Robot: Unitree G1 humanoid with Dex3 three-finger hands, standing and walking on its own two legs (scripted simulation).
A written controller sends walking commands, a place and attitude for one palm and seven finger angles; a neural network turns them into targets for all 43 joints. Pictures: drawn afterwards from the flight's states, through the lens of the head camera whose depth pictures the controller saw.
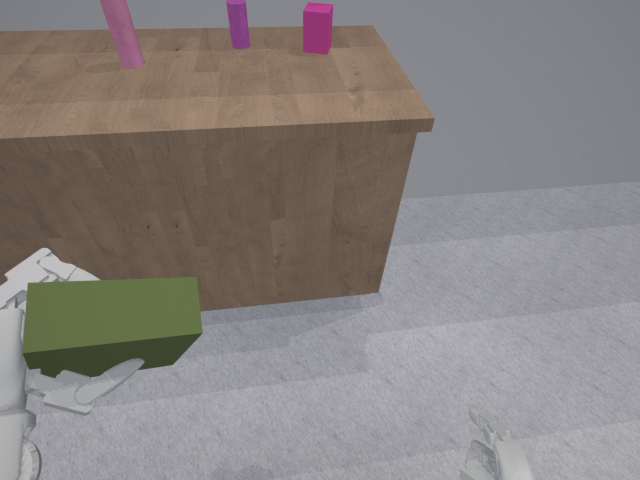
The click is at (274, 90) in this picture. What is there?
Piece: table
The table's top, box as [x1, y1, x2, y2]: [0, 25, 434, 153]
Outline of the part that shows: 434,117 372,25 332,26 331,45 326,55 305,53 302,51 302,27 248,27 250,46 245,49 235,49 231,46 229,28 135,29 145,63 141,67 134,69 127,69 121,66 109,30 0,31 0,153 430,131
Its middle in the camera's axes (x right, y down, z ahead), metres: -0.45 -0.42 +1.00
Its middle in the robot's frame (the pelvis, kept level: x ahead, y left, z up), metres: +1.01 +0.51 +0.02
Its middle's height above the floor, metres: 0.79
